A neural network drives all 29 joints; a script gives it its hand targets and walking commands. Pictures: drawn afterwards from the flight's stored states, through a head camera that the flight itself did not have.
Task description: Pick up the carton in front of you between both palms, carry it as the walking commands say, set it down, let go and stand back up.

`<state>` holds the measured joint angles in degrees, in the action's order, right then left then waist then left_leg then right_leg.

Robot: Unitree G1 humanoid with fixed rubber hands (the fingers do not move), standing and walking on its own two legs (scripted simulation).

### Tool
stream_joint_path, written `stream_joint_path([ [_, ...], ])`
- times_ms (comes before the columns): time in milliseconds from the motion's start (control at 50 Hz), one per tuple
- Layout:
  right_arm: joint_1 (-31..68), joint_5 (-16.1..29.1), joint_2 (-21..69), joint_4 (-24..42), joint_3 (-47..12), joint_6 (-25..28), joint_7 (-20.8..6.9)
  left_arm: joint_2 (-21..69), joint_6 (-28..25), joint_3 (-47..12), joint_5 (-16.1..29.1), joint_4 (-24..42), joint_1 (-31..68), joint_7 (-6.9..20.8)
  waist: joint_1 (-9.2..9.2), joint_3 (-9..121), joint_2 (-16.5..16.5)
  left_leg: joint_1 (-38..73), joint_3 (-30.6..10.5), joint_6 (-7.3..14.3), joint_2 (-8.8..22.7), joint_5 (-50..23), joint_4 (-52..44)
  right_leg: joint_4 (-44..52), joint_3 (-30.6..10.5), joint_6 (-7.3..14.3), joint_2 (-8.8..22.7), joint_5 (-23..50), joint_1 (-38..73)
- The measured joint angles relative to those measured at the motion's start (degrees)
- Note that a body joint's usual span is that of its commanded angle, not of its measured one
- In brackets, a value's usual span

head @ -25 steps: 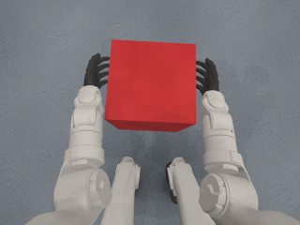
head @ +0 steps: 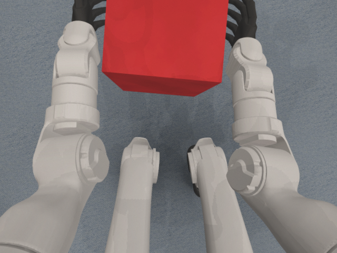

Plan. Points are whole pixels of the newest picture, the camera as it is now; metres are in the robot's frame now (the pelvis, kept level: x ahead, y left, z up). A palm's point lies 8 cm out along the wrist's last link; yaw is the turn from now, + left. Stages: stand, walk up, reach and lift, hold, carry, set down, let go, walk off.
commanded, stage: set down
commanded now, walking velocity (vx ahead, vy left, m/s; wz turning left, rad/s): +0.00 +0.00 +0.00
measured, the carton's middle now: (163, 44) +0.52 +0.04 -0.20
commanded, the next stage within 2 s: none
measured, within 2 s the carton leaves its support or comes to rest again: rests again in 0.82 s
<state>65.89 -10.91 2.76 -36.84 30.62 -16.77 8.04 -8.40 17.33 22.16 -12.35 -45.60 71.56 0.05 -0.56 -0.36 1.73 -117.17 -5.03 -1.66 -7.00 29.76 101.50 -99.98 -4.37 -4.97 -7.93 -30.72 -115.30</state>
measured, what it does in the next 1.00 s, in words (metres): lowers itself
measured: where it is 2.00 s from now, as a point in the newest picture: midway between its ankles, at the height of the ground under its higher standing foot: (167, 180)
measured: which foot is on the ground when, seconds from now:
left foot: down 0.00-1.00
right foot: down 0.00-1.00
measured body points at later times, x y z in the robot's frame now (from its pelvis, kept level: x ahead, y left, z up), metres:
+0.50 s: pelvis +0.00 +0.00 -0.09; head +0.39 +0.04 +0.14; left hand +0.58 +0.19 -0.27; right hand +0.56 -0.11 -0.27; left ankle +0.09 +0.11 -0.46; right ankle +0.10 -0.13 -0.46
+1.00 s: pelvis -0.01 +0.00 -0.12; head +0.37 +0.03 +0.12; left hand +0.58 +0.20 -0.28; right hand +0.56 -0.11 -0.28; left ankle +0.09 +0.11 -0.46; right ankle +0.10 -0.13 -0.46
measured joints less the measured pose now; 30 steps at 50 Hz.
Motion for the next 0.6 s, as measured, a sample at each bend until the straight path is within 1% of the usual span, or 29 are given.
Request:
stream_joint_path([
  [160,5.9,0.8,-1.7,-1.4,0.4,0.0,0.9,-3.4,0.0,-1.9,0.7,-3.3,7.3,-0.2,-0.01,-5.8,0.1,-5.1,-0.1,-0.2,-0.7,0.9,6.4,-6.1,0.6,-0.6,-0.3,-1.2,-4.7],
  [380,12.4,6.4,-5.5,-4.1,-3.1,1.0,3.5,-8.7,-1.1,-8.1,5.9,-8.0,15.7,-1.5,-0.41,-15.0,0.2,-9.6,0.1,-0.1,-0.9,3.5,15.4,-14.8,1.6,-1.1,-0.8,-4.1,-8.8],
  [440,14.0,7.9,-6.2,-5.5,-4.5,1.4,4.4,-10.4,-1.6,-9.8,7.7,-9.4,16.9,-1.6,-0.84,-17.9,0.2,-9.3,0.5,0.2,0.0,4.9,18.1,-17.1,1.8,-1.2,-1.3,-5.0,-8.6],
  [520,14.3,10.1,-7.2,-6.4,-6.9,1.7,5.5,-11.5,-2.3,-11.7,10.5,-10.6,17.2,-2.0,-0.82,-19.1,-0.2,-9.4,1.6,1.0,0.8,6.6,20.6,-19.7,1.6,-1.1,-1.3,-6.3,-9.0],
  [600,14.3,11.5,-8.1,-7.4,-8.6,2.6,5.8,-11.7,-2.9,-12.0,11.4,-11.6,17.6,-2.3,-1.01,-19.2,-0.1,-9.8,2.3,1.4,1.4,7.4,22.3,-21.6,1.7,-0.9,-1.1,-6.9,-9.6],
])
